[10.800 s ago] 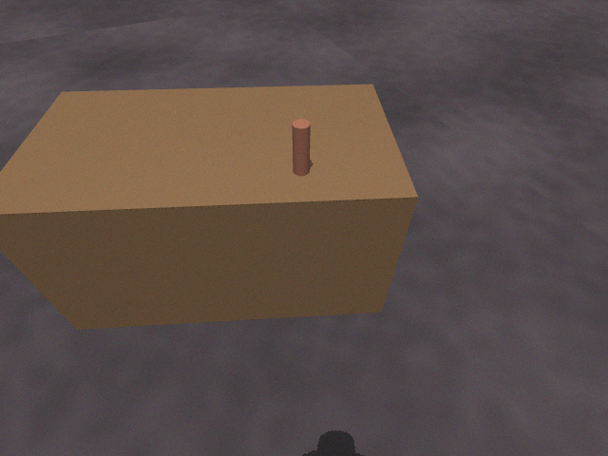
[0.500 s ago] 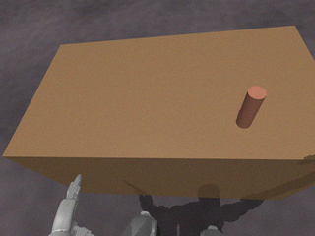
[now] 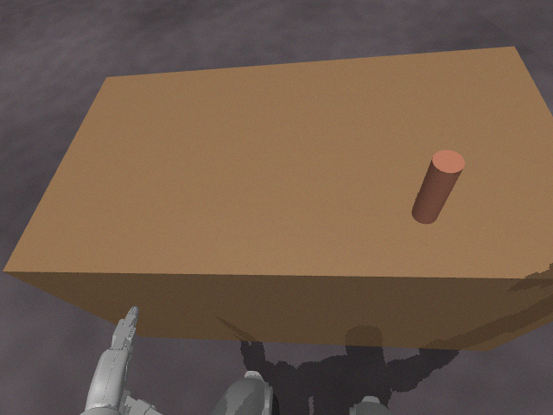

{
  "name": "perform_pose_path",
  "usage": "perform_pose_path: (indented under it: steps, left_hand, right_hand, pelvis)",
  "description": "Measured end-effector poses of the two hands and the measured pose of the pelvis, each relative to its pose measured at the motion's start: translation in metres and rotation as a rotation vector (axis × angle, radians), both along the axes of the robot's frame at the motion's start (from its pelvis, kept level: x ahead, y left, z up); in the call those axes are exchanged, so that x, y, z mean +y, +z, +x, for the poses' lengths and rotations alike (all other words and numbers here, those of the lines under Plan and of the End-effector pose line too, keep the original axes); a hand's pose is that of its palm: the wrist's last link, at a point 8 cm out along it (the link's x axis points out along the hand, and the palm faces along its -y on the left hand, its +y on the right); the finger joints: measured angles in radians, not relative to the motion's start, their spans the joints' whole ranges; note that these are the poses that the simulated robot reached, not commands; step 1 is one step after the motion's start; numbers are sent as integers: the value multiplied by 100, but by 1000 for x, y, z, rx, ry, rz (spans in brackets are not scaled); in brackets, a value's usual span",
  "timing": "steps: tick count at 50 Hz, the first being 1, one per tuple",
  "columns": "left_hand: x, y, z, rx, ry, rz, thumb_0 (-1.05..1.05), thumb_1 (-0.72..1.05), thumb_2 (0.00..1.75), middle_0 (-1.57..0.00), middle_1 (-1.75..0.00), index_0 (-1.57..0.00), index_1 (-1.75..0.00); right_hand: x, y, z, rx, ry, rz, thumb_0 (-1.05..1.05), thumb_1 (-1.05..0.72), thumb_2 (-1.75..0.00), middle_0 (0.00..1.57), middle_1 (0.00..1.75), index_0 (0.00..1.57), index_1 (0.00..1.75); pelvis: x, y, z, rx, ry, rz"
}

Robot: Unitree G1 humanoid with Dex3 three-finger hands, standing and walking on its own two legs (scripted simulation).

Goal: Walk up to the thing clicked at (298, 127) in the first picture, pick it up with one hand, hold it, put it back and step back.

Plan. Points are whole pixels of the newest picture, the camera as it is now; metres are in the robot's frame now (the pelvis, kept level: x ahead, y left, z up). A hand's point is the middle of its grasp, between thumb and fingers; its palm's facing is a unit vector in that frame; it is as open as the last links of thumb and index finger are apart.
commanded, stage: approach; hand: right
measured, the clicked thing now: (435, 190) +0.49 -0.19 -0.03
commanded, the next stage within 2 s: close in in 0.22 s
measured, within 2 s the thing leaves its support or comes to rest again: neither
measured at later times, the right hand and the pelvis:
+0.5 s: hand (465, 205) +0.48 -0.25 -0.05, palm faces +0.11 +0.99 +0.07, open 17.6 cm; pelvis -0.01 +0.00 -0.05, yaw +2 degrees
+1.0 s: hand (438, 207) +0.47 -0.20 -0.04, palm faces +0.13 +0.99 +0.04, open 17.5 cm; pelvis -0.02 +0.01 -0.05, yaw +1 degrees
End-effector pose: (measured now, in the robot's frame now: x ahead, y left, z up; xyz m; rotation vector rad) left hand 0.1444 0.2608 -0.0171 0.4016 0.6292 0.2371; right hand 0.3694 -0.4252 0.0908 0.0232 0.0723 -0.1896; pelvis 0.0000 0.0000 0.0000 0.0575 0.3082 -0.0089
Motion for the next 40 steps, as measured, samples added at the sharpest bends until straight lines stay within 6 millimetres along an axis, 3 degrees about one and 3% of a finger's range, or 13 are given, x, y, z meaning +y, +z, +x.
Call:
perform_pose_path:
  steps: [5, 12, 22, 28, 35, 40]
  left_hand:
    - [0, -8, 2, 16, -16, 5, -1, -54, 4, -7, -5, -6, -6]
    - [-2, -4, 10, -35, -36, 34, -1, -53, 4, -7, -6, -7, -6]
    - [19, 4, -12, -39, 28, 139, -1, -52, 3, -7, -6, -7, -5]
    - [9, 5, -14, -65, 19, 130, -1, -53, 3, -7, -6, -7, -5]
    - [0, -7, -19, -53, 34, 55, -1, -53, 4, -7, -6, -7, -5]
    - [6, -2, -15, -81, 23, 59, -1, -53, 4, -7, -6, -7, -5]
  right_hand:
    - [16, -24, 7, 7, 24, 0, -2, 56, -6, 4, 5, 5, 5]
    - [64, -80, 33, 38, 95, 50, -2, 55, -6, 4, 5, 5, 5]
    - [117, -138, 73, 18, 88, 46, -2, 56, -5, 4, 5, 5, 5]
    - [139, -146, 84, -3, 81, 49, -2, 57, -4, 4, 5, 5, 5]
    - [147, -128, 77, -17, 63, 15, -2, 58, -4, 4, 5, 5, 5]
    - [154, -118, 73, -28, 57, 3, -2, 58, -5, 4, 5, 4, 5]
  pelvis:
    - [2, -6, -1, 21, -1, -4]
    - [3, -19, -4, 58, 0, 0]
    - [3, -43, -10, 115, 24, 5]
    - [2, -50, -9, 135, 33, 11]
    - [0, -49, -7, 120, 30, 13]
    - [-1, -49, -10, 104, 28, 6]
